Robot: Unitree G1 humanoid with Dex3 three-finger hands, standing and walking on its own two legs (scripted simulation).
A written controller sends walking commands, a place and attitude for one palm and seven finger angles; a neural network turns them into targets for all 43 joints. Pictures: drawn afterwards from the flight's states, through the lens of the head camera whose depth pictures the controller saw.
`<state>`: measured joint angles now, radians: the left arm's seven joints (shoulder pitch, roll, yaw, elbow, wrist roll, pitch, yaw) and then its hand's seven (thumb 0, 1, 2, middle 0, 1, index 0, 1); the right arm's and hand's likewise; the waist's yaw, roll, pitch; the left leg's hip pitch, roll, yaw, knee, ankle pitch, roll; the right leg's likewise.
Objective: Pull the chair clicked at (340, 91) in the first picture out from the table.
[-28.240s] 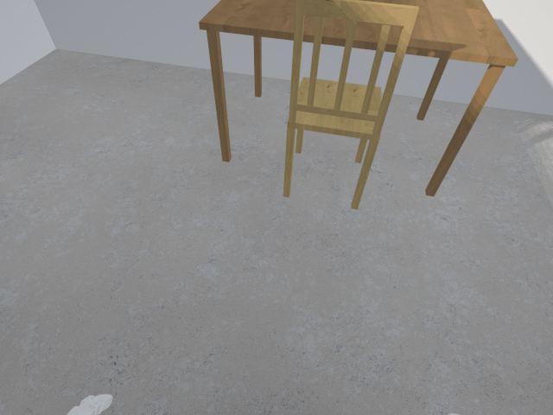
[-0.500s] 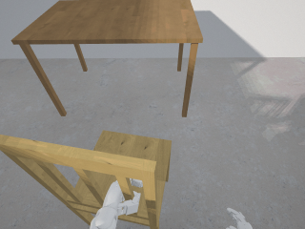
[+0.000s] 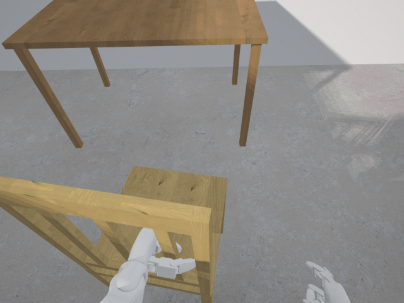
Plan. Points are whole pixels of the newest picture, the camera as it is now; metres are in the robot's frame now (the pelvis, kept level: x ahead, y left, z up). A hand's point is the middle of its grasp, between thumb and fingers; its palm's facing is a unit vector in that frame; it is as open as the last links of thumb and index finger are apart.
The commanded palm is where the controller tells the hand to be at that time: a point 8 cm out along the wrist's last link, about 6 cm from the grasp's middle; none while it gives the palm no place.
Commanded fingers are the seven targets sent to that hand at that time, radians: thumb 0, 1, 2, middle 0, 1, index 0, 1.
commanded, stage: open the thumb and straighten the fingers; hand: left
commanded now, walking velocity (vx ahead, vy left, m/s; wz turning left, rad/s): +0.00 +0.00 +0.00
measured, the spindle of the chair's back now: (124, 247) +0.25 +0.18 -0.05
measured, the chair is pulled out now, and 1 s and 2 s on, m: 0.74 0.74 0.73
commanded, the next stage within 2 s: draw the fingers out of the gap in 0.44 s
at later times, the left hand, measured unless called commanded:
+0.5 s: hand (177, 251) +0.24 +0.06 -0.04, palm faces -0.20 -0.98 -0.08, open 17.2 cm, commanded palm +0.23 +0.11 -0.02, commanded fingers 0.00 -0.55 0.20 0.00 0.00 0.00 0.00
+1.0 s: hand (164, 293) +0.16 +0.08 -0.04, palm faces -0.17 -0.98 -0.04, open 17.5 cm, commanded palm +0.15 +0.13 -0.02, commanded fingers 0.00 -0.55 0.20 0.00 0.00 0.00 0.00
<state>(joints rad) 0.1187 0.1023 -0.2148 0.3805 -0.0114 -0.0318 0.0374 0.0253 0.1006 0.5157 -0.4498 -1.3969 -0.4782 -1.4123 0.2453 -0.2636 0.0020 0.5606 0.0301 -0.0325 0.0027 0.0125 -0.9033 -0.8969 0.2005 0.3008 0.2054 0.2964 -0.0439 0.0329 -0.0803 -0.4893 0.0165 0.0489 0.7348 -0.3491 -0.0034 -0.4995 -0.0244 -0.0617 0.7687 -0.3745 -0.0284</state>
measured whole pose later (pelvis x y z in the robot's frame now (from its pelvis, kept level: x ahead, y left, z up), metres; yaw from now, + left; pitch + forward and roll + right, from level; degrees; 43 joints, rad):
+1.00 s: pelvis +0.02 -0.01 -0.03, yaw +2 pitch +10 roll +0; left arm 0.59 0.15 -0.24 -0.17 -0.02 0.13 -0.05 -0.01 -0.54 0.20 0.00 0.00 0.00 0.00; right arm 0.29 -0.25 0.02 0.41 0.02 -0.08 -0.06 0.01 -0.90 -0.90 0.20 0.30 0.21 0.30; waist -0.04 0.05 -0.15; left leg -0.65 0.02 0.00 0.94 -0.46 -0.01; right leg -0.63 -0.03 -0.11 0.94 -0.49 -0.04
